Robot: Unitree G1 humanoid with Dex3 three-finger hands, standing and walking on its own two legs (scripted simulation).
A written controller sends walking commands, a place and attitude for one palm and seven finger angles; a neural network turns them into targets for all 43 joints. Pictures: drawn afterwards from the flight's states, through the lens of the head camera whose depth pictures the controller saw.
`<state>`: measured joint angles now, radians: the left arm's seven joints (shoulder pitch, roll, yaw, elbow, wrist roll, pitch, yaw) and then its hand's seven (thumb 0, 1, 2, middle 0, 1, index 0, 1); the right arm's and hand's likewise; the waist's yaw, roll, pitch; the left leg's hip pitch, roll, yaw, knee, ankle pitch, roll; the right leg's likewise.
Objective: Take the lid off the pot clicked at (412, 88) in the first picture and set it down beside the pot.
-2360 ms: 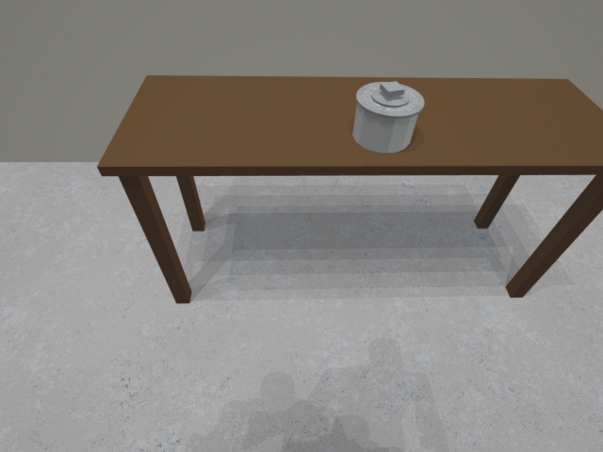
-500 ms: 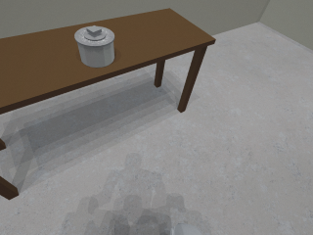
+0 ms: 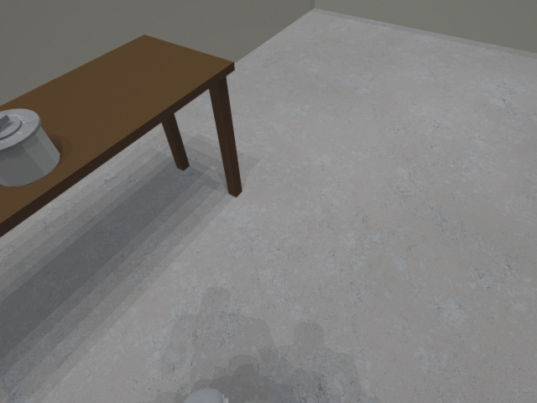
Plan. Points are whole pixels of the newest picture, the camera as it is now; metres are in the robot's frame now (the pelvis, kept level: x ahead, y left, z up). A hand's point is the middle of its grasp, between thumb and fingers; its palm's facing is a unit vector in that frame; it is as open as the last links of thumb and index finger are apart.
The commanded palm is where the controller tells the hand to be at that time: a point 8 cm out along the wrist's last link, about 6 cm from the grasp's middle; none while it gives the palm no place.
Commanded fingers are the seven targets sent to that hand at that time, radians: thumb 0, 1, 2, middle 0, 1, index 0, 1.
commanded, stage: walk to a spot facing it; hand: left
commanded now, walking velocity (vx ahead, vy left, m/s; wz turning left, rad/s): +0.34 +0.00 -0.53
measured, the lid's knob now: out of the picture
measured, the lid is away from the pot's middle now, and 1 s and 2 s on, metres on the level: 0.00 0.00 0.00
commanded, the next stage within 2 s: none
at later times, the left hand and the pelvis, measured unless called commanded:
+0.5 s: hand (140, 365) +0.22 +0.26 -0.18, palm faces -0.18 -0.97 -0.16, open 7.4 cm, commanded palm none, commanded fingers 0.00 0.90 0.90 -0.20 -0.30 -0.20 -0.30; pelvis +0.17 +0.07 +0.00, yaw -17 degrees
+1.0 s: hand (248, 226) +0.54 +0.08 -0.18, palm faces -0.57 -0.79 -0.23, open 7.3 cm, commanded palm none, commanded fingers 0.00 0.90 0.90 -0.20 -0.30 -0.20 -0.30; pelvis +0.33 -0.01 -0.02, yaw -33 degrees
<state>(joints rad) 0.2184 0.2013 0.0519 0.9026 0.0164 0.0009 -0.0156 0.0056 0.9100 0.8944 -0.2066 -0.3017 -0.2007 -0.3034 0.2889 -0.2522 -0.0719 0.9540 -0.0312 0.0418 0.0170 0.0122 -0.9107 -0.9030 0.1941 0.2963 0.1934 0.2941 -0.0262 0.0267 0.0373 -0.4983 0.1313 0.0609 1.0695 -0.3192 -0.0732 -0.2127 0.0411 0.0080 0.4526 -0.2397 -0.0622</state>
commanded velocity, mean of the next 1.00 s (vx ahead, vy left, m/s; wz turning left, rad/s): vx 0.19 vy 0.00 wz -0.57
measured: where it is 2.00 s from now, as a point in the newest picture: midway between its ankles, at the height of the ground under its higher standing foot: (281, 355)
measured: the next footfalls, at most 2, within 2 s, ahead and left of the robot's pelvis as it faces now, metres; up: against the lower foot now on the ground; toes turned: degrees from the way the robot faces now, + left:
left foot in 0.30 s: +0.20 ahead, +0.14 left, +0.00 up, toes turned -6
right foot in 0.84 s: +0.41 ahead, -0.10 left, +0.00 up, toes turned -36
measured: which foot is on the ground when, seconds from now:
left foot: up 0.00-0.28, down 0.30-0.84, up 0.86-1.00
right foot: down 0.00-0.32, up 0.34-0.82, down 0.84-1.00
